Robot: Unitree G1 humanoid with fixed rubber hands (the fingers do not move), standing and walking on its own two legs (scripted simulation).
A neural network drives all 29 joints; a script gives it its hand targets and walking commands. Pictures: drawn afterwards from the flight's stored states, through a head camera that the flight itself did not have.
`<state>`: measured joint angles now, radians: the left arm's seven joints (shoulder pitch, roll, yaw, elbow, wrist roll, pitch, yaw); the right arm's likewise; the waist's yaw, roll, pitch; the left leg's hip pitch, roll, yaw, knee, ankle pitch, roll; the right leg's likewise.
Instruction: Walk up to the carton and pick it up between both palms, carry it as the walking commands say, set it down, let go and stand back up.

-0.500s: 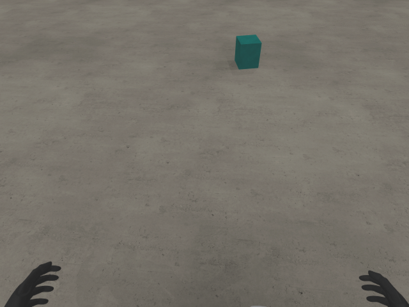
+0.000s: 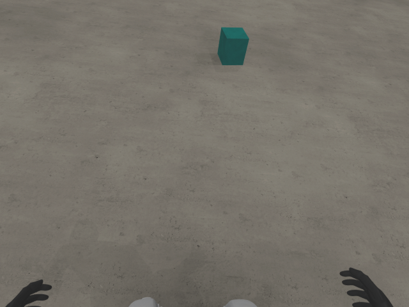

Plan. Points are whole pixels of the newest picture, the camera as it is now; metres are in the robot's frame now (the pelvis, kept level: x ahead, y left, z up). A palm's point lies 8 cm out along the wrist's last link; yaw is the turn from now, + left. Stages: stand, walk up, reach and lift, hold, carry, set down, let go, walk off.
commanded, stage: walk up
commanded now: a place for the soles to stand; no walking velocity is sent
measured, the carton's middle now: (232, 46) +2.29 -0.29 -0.63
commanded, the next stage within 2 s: none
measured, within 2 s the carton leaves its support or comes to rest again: neither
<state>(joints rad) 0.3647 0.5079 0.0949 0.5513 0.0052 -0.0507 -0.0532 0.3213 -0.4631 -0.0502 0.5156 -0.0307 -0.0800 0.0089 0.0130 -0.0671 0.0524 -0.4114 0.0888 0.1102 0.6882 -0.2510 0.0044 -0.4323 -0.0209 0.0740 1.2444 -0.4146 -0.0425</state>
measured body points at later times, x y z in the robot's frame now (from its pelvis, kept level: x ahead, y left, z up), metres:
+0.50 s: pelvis +0.29 -0.05 +0.01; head +0.32 -0.06 +0.45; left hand +0.48 +0.25 -0.05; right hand +0.36 -0.38 -0.07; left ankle +0.29 +0.09 -0.66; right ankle +0.32 -0.17 -0.72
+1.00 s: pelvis +0.60 -0.01 +0.02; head +0.62 +0.02 +0.47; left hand +0.80 +0.27 -0.06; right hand +0.60 -0.36 -0.01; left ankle +0.61 +0.07 -0.72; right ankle +0.71 -0.20 -0.65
